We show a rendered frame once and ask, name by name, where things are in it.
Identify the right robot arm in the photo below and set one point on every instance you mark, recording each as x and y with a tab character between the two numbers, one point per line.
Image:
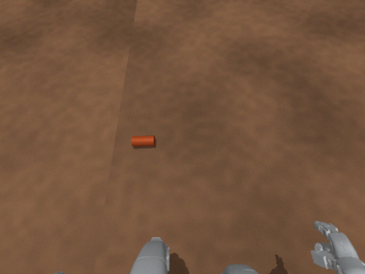
350	265

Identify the can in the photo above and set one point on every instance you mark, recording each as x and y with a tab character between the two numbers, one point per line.
138	141

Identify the right robot hand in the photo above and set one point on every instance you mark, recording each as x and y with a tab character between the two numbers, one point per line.
326	255

